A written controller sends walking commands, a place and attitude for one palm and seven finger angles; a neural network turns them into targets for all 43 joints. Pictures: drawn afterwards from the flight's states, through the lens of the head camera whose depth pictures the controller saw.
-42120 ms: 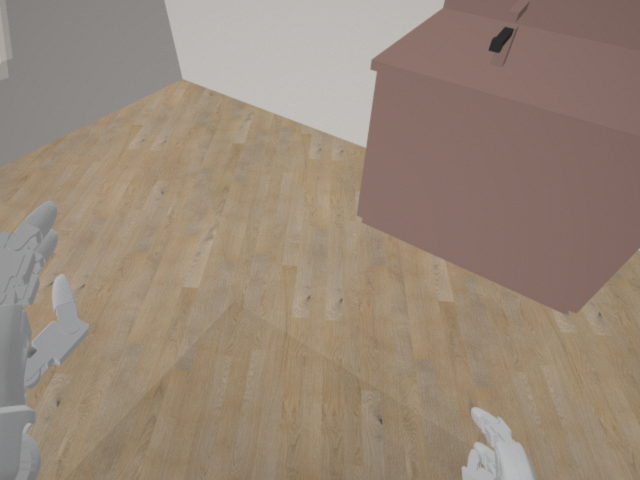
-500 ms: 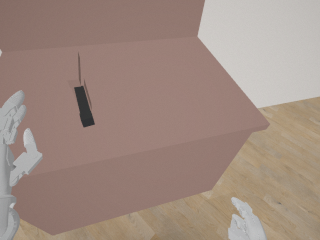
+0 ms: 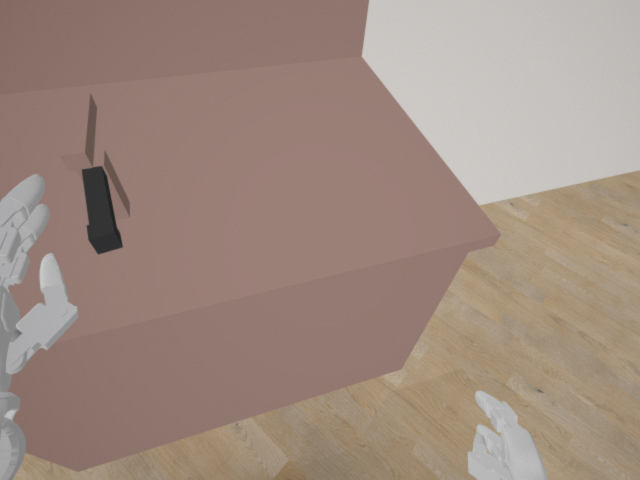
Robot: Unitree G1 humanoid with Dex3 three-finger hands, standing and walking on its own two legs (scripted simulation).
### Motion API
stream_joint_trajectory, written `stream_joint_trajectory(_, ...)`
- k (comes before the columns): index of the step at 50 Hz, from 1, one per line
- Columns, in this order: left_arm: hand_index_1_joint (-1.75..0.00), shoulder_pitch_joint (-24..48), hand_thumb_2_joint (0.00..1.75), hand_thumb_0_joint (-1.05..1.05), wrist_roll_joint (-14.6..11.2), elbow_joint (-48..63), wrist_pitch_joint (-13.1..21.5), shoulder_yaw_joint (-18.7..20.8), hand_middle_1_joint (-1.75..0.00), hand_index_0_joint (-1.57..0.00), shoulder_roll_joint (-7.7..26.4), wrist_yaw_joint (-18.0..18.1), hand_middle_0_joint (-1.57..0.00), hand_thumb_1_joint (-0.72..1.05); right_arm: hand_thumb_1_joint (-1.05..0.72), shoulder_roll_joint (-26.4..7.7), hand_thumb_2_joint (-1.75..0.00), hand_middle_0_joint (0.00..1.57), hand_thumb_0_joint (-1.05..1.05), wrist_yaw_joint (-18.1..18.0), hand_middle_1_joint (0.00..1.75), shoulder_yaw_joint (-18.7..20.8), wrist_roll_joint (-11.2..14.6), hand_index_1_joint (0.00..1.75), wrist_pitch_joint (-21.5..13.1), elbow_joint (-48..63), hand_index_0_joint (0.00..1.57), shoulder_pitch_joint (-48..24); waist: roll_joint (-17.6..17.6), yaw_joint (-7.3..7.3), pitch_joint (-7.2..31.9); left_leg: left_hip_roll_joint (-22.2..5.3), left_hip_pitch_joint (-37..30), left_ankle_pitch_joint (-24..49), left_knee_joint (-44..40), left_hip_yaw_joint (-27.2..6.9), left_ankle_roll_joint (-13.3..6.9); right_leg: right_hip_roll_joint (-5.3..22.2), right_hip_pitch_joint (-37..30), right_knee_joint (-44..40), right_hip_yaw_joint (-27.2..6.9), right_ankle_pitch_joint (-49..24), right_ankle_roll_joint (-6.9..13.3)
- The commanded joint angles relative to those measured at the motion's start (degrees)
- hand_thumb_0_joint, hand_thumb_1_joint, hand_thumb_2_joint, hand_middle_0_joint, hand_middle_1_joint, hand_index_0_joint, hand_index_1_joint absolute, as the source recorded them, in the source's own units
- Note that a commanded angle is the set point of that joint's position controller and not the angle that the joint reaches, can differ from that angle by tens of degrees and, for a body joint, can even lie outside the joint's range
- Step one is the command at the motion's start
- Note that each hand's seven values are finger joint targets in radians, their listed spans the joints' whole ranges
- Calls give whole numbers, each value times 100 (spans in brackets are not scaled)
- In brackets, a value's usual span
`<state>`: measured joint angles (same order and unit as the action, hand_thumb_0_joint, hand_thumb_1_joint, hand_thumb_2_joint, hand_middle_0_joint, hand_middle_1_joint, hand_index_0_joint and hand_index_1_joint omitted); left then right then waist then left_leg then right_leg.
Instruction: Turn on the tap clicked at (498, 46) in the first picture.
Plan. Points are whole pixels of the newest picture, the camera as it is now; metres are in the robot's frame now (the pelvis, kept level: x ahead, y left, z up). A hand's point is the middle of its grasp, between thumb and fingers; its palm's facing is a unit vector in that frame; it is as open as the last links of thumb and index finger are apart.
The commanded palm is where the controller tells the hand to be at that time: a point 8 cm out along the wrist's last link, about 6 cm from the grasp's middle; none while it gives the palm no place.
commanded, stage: come to a stop and stand still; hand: left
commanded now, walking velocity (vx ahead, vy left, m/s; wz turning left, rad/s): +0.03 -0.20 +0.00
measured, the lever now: (105, 236) +0.35 +0.29 +0.10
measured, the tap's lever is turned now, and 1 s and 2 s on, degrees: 8 8 8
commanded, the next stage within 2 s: look again from close up in 1.22 s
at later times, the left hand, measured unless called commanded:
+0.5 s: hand out of the picture +0.25 +0.30 +0.22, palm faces +0.51 -0.74 -0.44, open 7.4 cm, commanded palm +0.15 +0.29 +0.18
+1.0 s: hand out of the picture +0.21 +0.32 +0.17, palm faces +0.39 -0.86 -0.34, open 7.4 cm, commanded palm +0.15 +0.35 +0.18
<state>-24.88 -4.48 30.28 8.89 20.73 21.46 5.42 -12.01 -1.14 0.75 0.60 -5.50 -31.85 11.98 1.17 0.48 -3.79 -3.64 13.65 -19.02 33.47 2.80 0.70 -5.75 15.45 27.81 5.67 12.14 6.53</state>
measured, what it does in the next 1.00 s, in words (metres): shifts its weight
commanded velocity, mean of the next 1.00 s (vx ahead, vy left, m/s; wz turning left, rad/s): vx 0.00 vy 0.00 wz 0.00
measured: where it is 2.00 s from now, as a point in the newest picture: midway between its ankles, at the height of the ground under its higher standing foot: outside the picture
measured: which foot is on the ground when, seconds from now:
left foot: down 0.00-1.00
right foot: down 0.00-1.00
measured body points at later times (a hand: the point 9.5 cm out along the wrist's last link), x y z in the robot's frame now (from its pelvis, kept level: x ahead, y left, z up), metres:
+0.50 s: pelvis -0.01 +0.01 +0.01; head +0.03 +0.01 +0.45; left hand +0.22 +0.34 +0.24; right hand +0.18 -0.21 -0.08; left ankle -0.01 +0.13 -0.73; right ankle +0.03 -0.05 -0.73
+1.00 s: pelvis -0.02 +0.08 +0.01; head -0.01 +0.10 +0.46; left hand +0.19 +0.37 +0.19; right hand +0.16 -0.13 -0.06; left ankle -0.01 +0.13 -0.73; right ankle +0.03 -0.05 -0.73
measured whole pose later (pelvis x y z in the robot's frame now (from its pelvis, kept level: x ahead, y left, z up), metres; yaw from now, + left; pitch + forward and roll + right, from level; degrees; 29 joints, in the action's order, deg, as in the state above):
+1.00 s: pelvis -0.02 +0.08 +0.01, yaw -1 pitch -3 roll -1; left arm -19.2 -0.7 23.0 11.9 19.4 19.6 5.7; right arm -10.6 -0.2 -2.5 0.7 -8.2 -32.2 13.1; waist 1.8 2.1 -3.3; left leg 2.7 9.1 -14.9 26.1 7.5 -5.2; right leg 0.3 13.6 25.6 1.5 9.3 -0.1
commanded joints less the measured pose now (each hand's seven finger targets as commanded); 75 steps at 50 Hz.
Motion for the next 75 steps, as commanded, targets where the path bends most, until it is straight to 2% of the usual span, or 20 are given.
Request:
stream_joint_trajectory(1, -30, 297, 90, 0, -93, 1219, 335, 744, -30, -20, 1042, 175, -20, 90, -90, -649, -90, 20, 0, -87, 30, 284, 31, 30, -301, 877, 20, -371, 139, -21, 879, 105, 101, 52, 159, -113, -216, 1448, -396, -1121, -1808, -168, -207)
stream_joint_trajectory(4, -30, 108, 90, 0, -93, 1299, 335, 783, -30, -20, 1058, 205, -20, 90, -90, -657, -90, 20, 0, -109, 30, 278, 42, 30, -287, 848, 20, -425, -75, -5, 918, 45, -147, 317, -222, -118, -223, 1415, -411, -1039, -1662, -390, -291)
stream_joint_trajectory(7, -30, 136, 90, 0, -29, 1250, 389, 775, -30, -20, 1041, 229, -20, 90, -90, -701, -90, 20, 0, -128, 30, 252, 3, 30, -248, 846, 20, -480, -604, 18, 865, -264, -134, 668, -633, -369, -366, 1065, -562, -795, -1289, -642, -746)
stream_joint_trajectory(14, -30, -177, 90, 0, 70, 920, 374, 723, -30, -20, 951, 374, -20, 90, -90, -640, -90, 20, 0, -75, 30, 186, 66, 30, -200, 783, 20, -560, -82, 51, 1082, 44, -76, 1037, -479, -240, -250, 1381, -1376, -992, -1467, -2146, -907)
stream_joint_trajectory(17, -30, -50, 90, 0, 78, 1000, 387, 632, -30, -20, 894, 376, -20, 90, -90, -636, -90, 20, 0, -73, 30, 172, 61, 30, -157, 812, 20, -546, 12, 57, 1083, -13, -182, 1084, -698, -283, -270, 1290, -1357, -974, -1269, -1873, -916)
stream_joint_trajectory(18, -30, 5696, 90, 0, 839, 2262, 912, 3768, -30, -20, 5297, 263, -20, 90, -90, -700, -90, 20, 0, -157, 30, 401, -66, 30, -566, 385, 20, 577, 709, -33, 176, 393, -78, 1035, -550, 901, -50, 650, -320, -1464, -825, -3612, -2035)
stream_joint_trajectory(19, -30, 4093, 90, 0, 253, -195, 741, 2399, -30, -20, 3232, 159, -20, 90, -90, -463, -90, 20, 0, -140, 30, 324, 107, 30, -556, 123, 20, -92, -1230, 22, 723, -328, -66, 1388, -1067, 91, -119, 1454, -718, -287, -833, -2913, -798)
stream_joint_trajectory(20, -30, 2852, 90, 0, 320, -727, 597, 1342, -30, -20, 1668, 32, -20, 90, -90, -675, -90, 20, 0, -31, 30, 379, -29, 30, -568, 477, 20, -222, -1773, 102, 1413, -304, -563, 1730, -644, -152, -172, 1260, -799, 84, -1361, -2376, -498)
stream_joint_trajectory(24, -30, 103, 90, 0, 58, -432, 490, 124, -30, -20, 350, -111, -20, 90, -90, -632, -90, 20, 0, 294, 30, 265, 238, 30, -393, 805, 20, -238, -115, 213, 1555, -90, -324, 1224, -764, -55, -321, 1200, -1349, -415, -1192, -2130, -1011)
stream_joint_trajectory(26, -30, 22, 90, 0, 114, -14, 377, 322, -30, -20, 679, -30, -20, 90, -90, -666, -90, 20, 0, 277, 30, 234, 233, 30, -313, 903, 20, -328, 729, 210, 1196, -180, -197, 985, -905, -166, -308, 1119, -1135, -670, -1119, -1380, -967)
stream_joint_trajectory(28, -30, 174, 90, 0, 138, 112, 340, 742, -30, -20, 1069, 42, -20, 90, -90, -675, -90, 20, 0, 153, 30, 186, 175, 30, -301, 940, 20, -432, 1076, 190, 883, -158, -169, 557, -1063, -233, -285, 1107, -677, -1039, -1207, -245, -811)
stream_joint_trajectory(29, -30, 275, 90, 0, 150, 280, 342, 1078, -30, -20, 1416, 110, -20, 90, -90, -693, -90, 20, 0, 90, 30, 150, 159, 30, -282, 936, 20, -530, 693, 183, 802, -155, -325, 501, -1172, -225, -278, 1099, -436, -1080, -1233, 69, -689)
stream_joint_trajectory(35, -30, 1307, 90, 0, 214, 841, 585, 884, -30, -20, 1241, 131, -20, 90, -90, -604, -90, 20, 0, -102, 30, -3, 44, 30, -511, 963, 20, -541, -874, 135, 765, -274, -91, 22, -1534, -413, -349, 949, -558, -701, -1087, 124, -493)
stream_joint_trajectory(45, -30, 1036, 90, 0, 337, 293, 615, 277, -30, -20, 610, 100, -20, 90, -90, -645, -90, 20, 0, 9, 30, 12, 33, 30, -641, 840, 20, -399, -581, 158, 543, -487, 61, 31, -1922, -717, -196, 779, -568, -288, -678, -182, -534)
stream_joint_trajectory(48, -30, 1034, 90, 0, 342, 293, 618, 342, -30, -20, 682, 96, -20, 90, -90, -644, -90, 20, 0, 20, 30, 32, 34, 30, -571, 895, 20, -403, -365, 154, 512, -466, 81, 402, -1844, -683, -110, 783, -633, -305, -674, -372, -528)
stream_joint_trajectory(51, -30, 1139, 90, 0, 329, 588, 646, 401, -30, -20, 775, 85, -20, 90, -90, -649, -90, 20, 0, 27, 30, 32, 12, 30, -525, 927, 20, -426, -669, 139, 639, -429, -231, 1284, -1760, -643, 98, 748, -586, -177, -576, -557, -507)
stream_joint_trajectory(55, -30, 945, 90, 0, 292, 736, 624, 474, -30, -20, 817, 93, -20, 90, -90, -603, -90, 20, 0, 37, 30, 18, -15, 30, -478, 960, 20, -459, -526, 143, 932, -389, -642, 2437, -1421, -528, 187, 776, -618, -223, -501, -784, -503)
stream_joint_trajectory(59, -30, 908, 90, 0, 287, 880, 582, 496, -30, -20, 859, 103, -20, 90, -90, -632, -90, 20, 0, 50, 30, 38, 4, 30, -449, 955, 20, -508, -769, 130, 936, -362, -767, 2803, -1375, -477, 283, 753, -585, -167, -508, -785, -483)
stream_joint_trajectory(65, -30, 818, 90, 0, 248, 652, 510, 399, -30, -20, 718, 125, -20, 90, -90, -640, -90, 20, 0, 19, 30, 46, 4, 30, -357, 933, 20, -495, -362, 113, 922, -265, -489, 2322, -1251, -432, 242, 824, -873, -406, -590, -1267, -458)
stream_joint_trajectory(75, -30, 648, 90, 0, 194, 787, 499, 432, -30, -20, 759, 187, -20, 90, -90, -640, -90, 20, 0, -82, 30, 52, -5, 30, -320, 915, 20, -562, -442, 111, 908, -156, -318, 1476, -1364, -462, 106, 929, -890, -554, -801, -1195, -415)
